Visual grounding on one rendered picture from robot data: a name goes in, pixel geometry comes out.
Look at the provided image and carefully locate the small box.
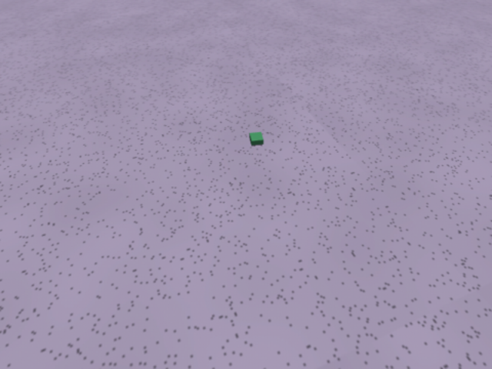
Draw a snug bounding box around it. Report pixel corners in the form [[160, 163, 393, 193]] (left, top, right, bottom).
[[250, 132, 264, 145]]

